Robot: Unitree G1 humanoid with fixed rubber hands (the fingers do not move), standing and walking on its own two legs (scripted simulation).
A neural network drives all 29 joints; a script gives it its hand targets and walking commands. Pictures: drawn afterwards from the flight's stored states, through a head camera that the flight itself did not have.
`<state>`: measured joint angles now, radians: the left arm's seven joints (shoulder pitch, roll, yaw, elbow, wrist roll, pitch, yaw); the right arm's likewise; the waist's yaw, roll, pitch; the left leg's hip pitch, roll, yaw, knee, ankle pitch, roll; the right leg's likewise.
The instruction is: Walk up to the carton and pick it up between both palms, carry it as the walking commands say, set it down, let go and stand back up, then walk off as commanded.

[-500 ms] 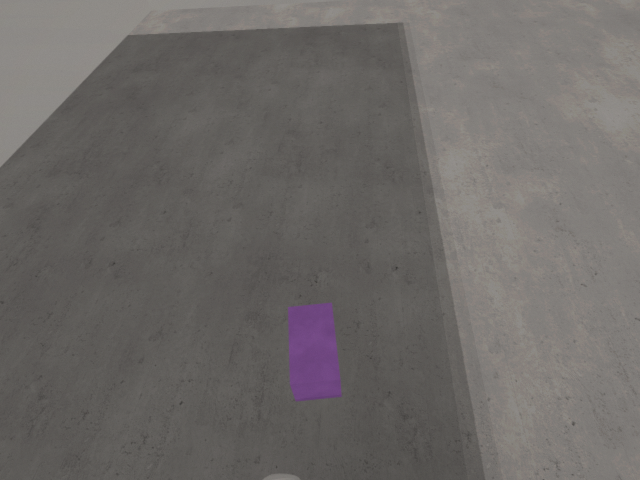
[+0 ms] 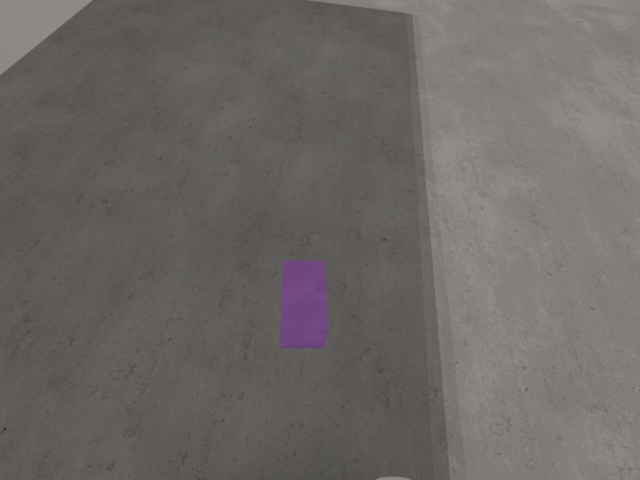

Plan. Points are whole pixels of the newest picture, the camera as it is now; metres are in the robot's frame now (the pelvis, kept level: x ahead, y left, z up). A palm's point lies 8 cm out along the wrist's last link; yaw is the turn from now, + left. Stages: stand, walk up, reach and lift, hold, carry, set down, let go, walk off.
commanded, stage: walk off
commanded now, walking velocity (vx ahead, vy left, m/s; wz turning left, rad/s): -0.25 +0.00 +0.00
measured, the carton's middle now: (303, 303) +0.73 +0.02 -0.71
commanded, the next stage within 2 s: stand in 0.16 s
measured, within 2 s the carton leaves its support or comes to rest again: neither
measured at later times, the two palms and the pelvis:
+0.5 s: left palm out of the picture -0.05 +0.18 -0.13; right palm out of the picture -0.10 -0.30 -0.15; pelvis -0.11 -0.05 +0.00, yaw +2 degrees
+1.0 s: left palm out of the picture -0.13 +0.13 -0.15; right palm out of the picture -0.10 -0.31 -0.15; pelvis -0.12 -0.09 +0.00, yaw +2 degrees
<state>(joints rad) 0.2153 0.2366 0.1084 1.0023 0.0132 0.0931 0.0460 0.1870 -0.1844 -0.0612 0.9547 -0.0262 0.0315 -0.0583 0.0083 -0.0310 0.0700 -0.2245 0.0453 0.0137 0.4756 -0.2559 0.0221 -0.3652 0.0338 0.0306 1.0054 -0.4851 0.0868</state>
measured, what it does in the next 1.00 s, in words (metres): walks backwards: right foot, then left foot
